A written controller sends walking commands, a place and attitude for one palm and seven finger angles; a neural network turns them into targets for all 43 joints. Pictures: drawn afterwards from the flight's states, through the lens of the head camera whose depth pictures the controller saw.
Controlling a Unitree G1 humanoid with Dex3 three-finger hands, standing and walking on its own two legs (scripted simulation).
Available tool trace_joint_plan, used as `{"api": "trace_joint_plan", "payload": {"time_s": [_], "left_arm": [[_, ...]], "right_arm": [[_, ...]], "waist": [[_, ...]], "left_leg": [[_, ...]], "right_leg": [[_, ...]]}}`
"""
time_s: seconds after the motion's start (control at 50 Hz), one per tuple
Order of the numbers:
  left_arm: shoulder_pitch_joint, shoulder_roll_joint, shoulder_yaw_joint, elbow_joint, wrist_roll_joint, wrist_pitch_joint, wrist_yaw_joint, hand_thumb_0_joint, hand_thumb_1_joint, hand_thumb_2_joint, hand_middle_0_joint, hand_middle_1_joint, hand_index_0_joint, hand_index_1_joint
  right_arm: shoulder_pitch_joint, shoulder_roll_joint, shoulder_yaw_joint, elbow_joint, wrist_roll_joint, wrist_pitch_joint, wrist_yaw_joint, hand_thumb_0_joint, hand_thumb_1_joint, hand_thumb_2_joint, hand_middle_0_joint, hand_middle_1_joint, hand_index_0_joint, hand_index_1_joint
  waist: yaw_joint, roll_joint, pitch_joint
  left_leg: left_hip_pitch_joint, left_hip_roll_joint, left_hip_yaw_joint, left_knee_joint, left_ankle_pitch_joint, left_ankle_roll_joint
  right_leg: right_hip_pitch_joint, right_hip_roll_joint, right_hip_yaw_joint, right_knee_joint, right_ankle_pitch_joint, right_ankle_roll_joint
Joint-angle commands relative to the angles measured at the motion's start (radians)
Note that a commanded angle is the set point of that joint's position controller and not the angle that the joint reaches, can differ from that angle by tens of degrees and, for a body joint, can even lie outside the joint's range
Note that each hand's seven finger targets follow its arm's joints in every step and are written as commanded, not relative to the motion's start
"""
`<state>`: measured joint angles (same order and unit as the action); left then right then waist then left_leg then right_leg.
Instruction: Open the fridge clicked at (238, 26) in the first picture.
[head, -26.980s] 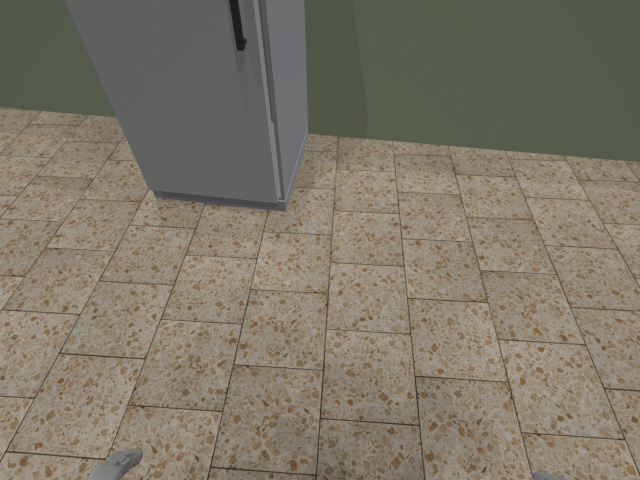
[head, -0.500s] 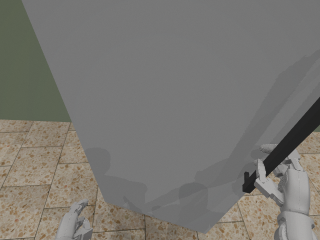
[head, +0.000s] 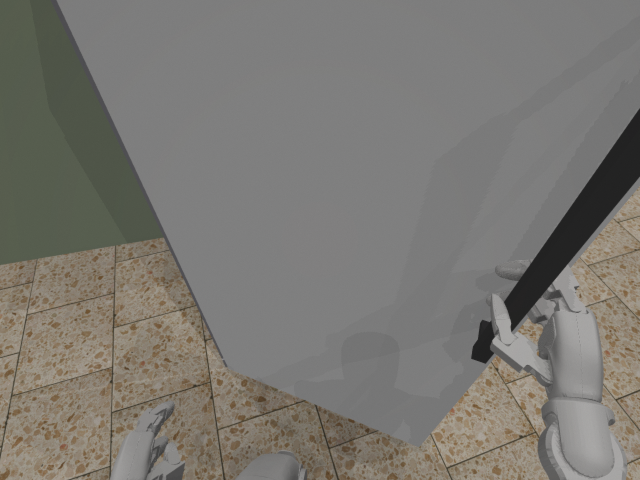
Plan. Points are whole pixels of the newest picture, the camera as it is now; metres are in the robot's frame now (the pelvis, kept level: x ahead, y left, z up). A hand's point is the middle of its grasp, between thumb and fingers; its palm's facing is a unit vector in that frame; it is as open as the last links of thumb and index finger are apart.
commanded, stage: walk backward, drawing the door open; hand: right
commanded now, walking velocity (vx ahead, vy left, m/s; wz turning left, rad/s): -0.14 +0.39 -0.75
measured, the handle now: (555, 239) +0.32 -0.17 +0.20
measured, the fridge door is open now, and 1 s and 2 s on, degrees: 35 64 72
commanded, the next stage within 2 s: stop walking and hold the door back in 1.18 s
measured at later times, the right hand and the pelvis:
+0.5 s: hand (426, 475) +0.13 -0.07 +0.10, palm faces +0.39 +0.89 -0.22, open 6.4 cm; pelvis -0.07 +0.17 -0.02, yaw -21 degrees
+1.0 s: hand out of the picture +0.06 +0.02 +0.10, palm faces +0.73 +0.64 -0.24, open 6.2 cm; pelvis -0.05 +0.35 -0.03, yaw -39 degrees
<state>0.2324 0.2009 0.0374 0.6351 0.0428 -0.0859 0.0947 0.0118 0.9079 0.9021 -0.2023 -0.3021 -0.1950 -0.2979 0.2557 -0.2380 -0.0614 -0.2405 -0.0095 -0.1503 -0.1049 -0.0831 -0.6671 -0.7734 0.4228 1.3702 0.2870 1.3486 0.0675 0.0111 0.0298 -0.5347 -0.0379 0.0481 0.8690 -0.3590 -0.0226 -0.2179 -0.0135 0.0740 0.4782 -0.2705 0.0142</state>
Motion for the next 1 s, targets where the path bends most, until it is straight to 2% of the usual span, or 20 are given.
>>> {"api": "trace_joint_plan", "payload": {"time_s": [0.0, 0.14, 0.18, 0.22, 0.26, 0.38, 0.4, 0.42, 0.44, 0.56, 0.62, 0.66, 0.7, 0.72, 0.76, 0.86, 0.88, 0.92, 0.96, 0.98], "left_arm": [[-0.105, 0.133, 0.043, -0.13, 0.004, -0.081, -0.01, 0.0, 0.9, 0.9, -0.2, -0.3, -0.2, -0.3], [-0.147, 0.094, 0.036, -0.124, -0.028, -0.09, -0.015, 0.0, 0.9, 0.9, -0.2, -0.3, -0.2, -0.3], [-0.139, 0.04, 0.032, -0.111, -0.039, -0.085, -0.02, 0.0, 0.9, 0.9, -0.2, -0.3, -0.2, -0.3], [-0.188, 0.022, 0.034, -0.093, -0.028, -0.101, -0.01, 0.0, 0.9, 0.9, -0.2, -0.3, -0.2, -0.3], [-0.186, 0.05, 0.053, -0.078, -0.032, -0.089, 0.01, 0.0, 0.9, 0.9, -0.2, -0.3, -0.2, -0.3], [-0.089, 0.046, 0.025, -0.111, -0.015, -0.102, 0.027, 0.0, 0.9, 0.9, -0.2, -0.3, -0.2, -0.3], [-0.067, 0.08, 0.036, -0.129, -0.015, -0.108, 0.031, 0.0, 0.9, 0.9, -0.2, -0.3, -0.2, -0.3], [-0.08, 0.118, 0.038, -0.152, 0.001, -0.115, 0.02, 0.0, 0.9, 0.9, -0.2, -0.3, -0.2, -0.3], [-0.083, 0.127, 0.031, -0.128, 0.014, -0.107, 0.015, 0.0, 0.9, 0.9, -0.2, -0.3, -0.2, -0.3], [-0.136, 0.122, 0.052, -0.12, -0.011, -0.091, -0.022, 0.0, 0.9, 0.9, -0.2, -0.3, -0.2, -0.3], [-0.122, 0.118, 0.039, -0.143, -0.032, -0.086, -0.019, 0.0, 0.9, 0.9, -0.2, -0.3, -0.2, -0.3], [-0.126, 0.098, 0.034, -0.145, -0.04, -0.078, -0.018, 0.0, 0.9, 0.9, -0.2, -0.3, -0.2, -0.3], [-0.122, 0.035, 0.029, -0.132, -0.051, -0.086, -0.017, 0.0, 0.9, 0.9, -0.2, -0.3, -0.2, -0.3], [-0.177, 0.017, 0.018, -0.138, -0.051, -0.101, -0.009, 0.0, 0.9, 0.9, -0.2, -0.3, -0.2, -0.3], [-0.147, 0.032, 0.022, -0.091, -0.037, -0.097, -0.001, 0.0, 0.9, 0.9, -0.2, -0.3, -0.2, -0.3], [-0.151, 0.042, 0.011, -0.112, -0.036, -0.068, 0.015, 0.0, 0.9, 0.9, -0.2, -0.3, -0.2, -0.3], [-0.12, 0.056, 0.019, -0.115, -0.031, -0.07, 0.018, 0.0, 0.9, 0.9, -0.2, -0.3, -0.2, -0.3], [-0.104, 0.118, 0.033, -0.13, -0.013, -0.086, 0.009, 0.0, 0.9, 0.9, -0.2, -0.3, -0.2, -0.3], [-0.156, 0.165, 0.044, -0.138, -0.019, -0.08, -0.005, 0.0, 0.9, 0.9, -0.2, -0.3, -0.2, -0.3], [-0.147, 0.13, 0.039, -0.138, -0.01, -0.069, -0.006, 0.0, 0.9, 0.9, -0.2, -0.3, -0.2, -0.3]], "right_arm": [[-0.172, -0.103, -0.057, -0.322, -0.038, -0.086, 0.015, 0.0, -0.9, -0.9, 0.45, 1.4, 0.45, 1.4], [-0.096, -0.07, -0.041, -0.277, -0.027, -0.077, 0.019, 0.0, -0.9, -0.9, 0.45, 1.4, 0.45, 1.4], [-0.109, -0.147, -0.099, -0.328, -0.024, -0.073, 0.016, 0.0, -0.9, -0.9, 0.45, 1.4, 0.45, 1.4], [-0.122, -0.19, -0.174, -0.343, -0.016, -0.071, 0.016, 0.0, -0.9, -0.9, 0.45, 1.4, 0.45, 1.4], [-0.093, -0.143, -0.148, -0.268, -0.013, -0.058, 0.037, 0.0, -0.9, -0.9, 0.45, 1.4, 0.45, 1.4], [-0.174, -0.076, -0.069, -0.316, 0.006, -0.063, 0.052, 0.0, -0.9, -0.9, 0.45, 1.4, 0.45, 1.4], [-0.173, -0.057, -0.029, -0.315, 0.005, -0.071, 0.056, 0.0, -0.9, -0.9, 0.45, 1.4, 0.45, 1.4], [-0.177, -0.038, -0.007, -0.357, -0.015, -0.091, 0.057, 0.0, -0.9, -0.9, 0.45, 1.4, 0.45, 1.4], [-0.23, -0.089, -0.028, -0.366, -0.047, -0.109, 0.057, 0.0, -0.9, -0.9, 0.45, 1.4, 0.45, 1.4], [-0.207, -0.062, -0.054, -0.355, -0.03, -0.066, 0.047, 0.0, -0.9, -0.9, 0.45, 1.4, 0.45, 1.4], [-0.205, -0.088, -0.086, -0.309, -0.012, -0.057, 0.025, 0.0, -0.9, -0.9, 0.45, 1.4, 0.45, 1.4], [-0.223, -0.116, -0.104, -0.298, -0.022, -0.061, 0.018, 0.0, -0.9, -0.9, 0.45, 1.4, 0.45, 1.4], [-0.236, -0.213, -0.178, -0.321, -0.017, -0.053, 0.014, 0.0, -0.9, -0.9, 0.45, 1.4, 0.45, 1.4], [-0.266, -0.251, -0.21, -0.368, -0.009, -0.058, 0.011, 0.0, -0.9, -0.9, 0.45, 1.4, 0.45, 1.4], [-0.178, -0.228, -0.247, -0.298, 0.003, -0.058, 0.007, 0.0, -0.9, -0.9, 0.45, 1.4, 0.45, 1.4], [-0.218, -0.174, -0.204, -0.327, 0.035, -0.054, 0.034, 0.0, -0.9, -0.9, 0.45, 1.4, 0.45, 1.4], [-0.227, -0.171, -0.189, -0.342, 0.039, -0.054, 0.042, 0.0, -0.9, -0.9, 0.45, 1.4, 0.45, 1.4], [-0.235, -0.129, -0.132, -0.382, 0.016, -0.078, 0.049, 0.0, -0.9, -0.9, 0.45, 1.4, 0.45, 1.4], [-0.278, -0.198, -0.213, -0.36, -0.003, -0.117, 0.039, 0.0, -0.9, -0.9, 0.45, 1.4, 0.45, 1.4], [-0.272, -0.189, -0.183, -0.396, -0.012, -0.095, 0.042, 0.0, -0.9, -0.9, 0.45, 1.4, 0.45, 1.4]], "waist": [[-0.067, -0.214, -0.089], [-0.066, -0.154, -0.108], [-0.056, 0.178, -0.146], [-0.107, 0.262, -0.172], [-0.09, 0.259, -0.164], [-0.013, 0.043, -0.109], [0.006, -0.115, -0.071], [-0.026, -0.307, -0.098], [-0.017, -0.24, -0.101], [-0.065, -0.297, -0.128], [-0.071, -0.299, -0.168], [-0.078, -0.178, -0.194], [-0.073, 0.228, -0.198], [-0.097, 0.329, -0.169], [-0.099, 0.247, -0.207], [-0.035, 0.117, -0.129], [-0.009, 0.011, -0.137], [-0.044, -0.326, -0.186], [-0.051, -0.133, -0.158], [-0.028, -0.244, -0.124]], "left_leg": [[-0.098, 0.075, -0.117, 0.058, 0.01, -0.027], [0.473, 0.015, -0.009, -0.453, 0.094, -0.04], [0.434, 0.219, -0.1, -0.558, 0.155, 0.046], [0.325, 0.428, -0.23, -0.596, 0.164, 0.204], [0.302, 0.391, -0.202, -0.565, 0.143, 0.235], [0.071, 0.228, 0.094, -0.238, 0.106, 0.111], [-0.13, 0.174, 0.119, -0.027, -0.045, 0.058], [-0.246, 0.084, 0.028, 0.188, -0.228, -0.014], [-0.245, 0.097, -0.114, 0.297, -0.175, -0.041], [0.12, 0.091, -0.087, 0.026, 0.049, -0.034], [0.391, 0.003, 0.028, -0.247, 0.007, -0.032], [0.493, 0.002, 0.057, -0.425, 0.036, -0.035], [0.41, 0.234, -0.116, -0.573, 0.138, 0.074], [0.373, 0.381, -0.265, -0.563, 0.386, 0.178], [0.418, 0.444, -0.188, -0.473, 0.563, 0.251], [0.27, 0.262, 0.113, -0.218, 0.503, 0.125], [0.098, 0.212, 0.132, -0.053, 0.264, 0.085], [-0.169, 0.044, -0.03, 0.374, -0.29, -0.026], [-0.095, 0.094, -0.192, 0.371, -0.12, -0.04], [-0.091, 0.097, -0.182, 0.349, -0.084, -0.04]], "right_leg": [[0.192, -0.322, 0.262, -0.137, 0.513, -0.174], [-0.205, -0.128, 0.158, -0.106, -0.166, -0.077], [-0.223, 0.038, -0.072, 0.216, -0.184, 0.007], [-0.317, 0.041, -0.098, 0.734, -0.374, 0.008], [-0.323, -0.01, -0.097, 0.921, -0.366, 0.02], [0.102, -0.04, -0.167, 0.051, -0.118, 0.003], [0.228, -0.228, 0.075, -0.107, -0.023, -0.029], [0.27, -0.522, 0.589, -0.25, 0.229, -0.12], [0.249, -0.617, 0.735, -0.286, 0.323, -0.215], [0.005, -0.296, 0.157, -0.175, 0.067, -0.099], [-0.111, -0.225, 0.093, -0.161, -0.138, -0.074], [-0.155, -0.137, 0.036, -0.041, -0.2, -0.042], [-0.19, 0.038, -0.124, 0.404, -0.26, 0.027], [-0.32, 0.046, -0.117, 0.69, -0.368, 0.028], [-0.367, -0.026, -0.076, 0.862, -0.41, 0.019], [-0.058, -0.017, -0.208, 0.216, -0.113, 0.032], [0.125, -0.047, -0.175, 0.05, 0.039, 0.026], [0.294, -0.529, 0.651, -0.23, 0.408, -0.118], [0.093, -0.568, 0.604, -0.333, -0.17, -0.214], [0.048, -0.458, 0.54, -0.311, -0.301, -0.174]]}}
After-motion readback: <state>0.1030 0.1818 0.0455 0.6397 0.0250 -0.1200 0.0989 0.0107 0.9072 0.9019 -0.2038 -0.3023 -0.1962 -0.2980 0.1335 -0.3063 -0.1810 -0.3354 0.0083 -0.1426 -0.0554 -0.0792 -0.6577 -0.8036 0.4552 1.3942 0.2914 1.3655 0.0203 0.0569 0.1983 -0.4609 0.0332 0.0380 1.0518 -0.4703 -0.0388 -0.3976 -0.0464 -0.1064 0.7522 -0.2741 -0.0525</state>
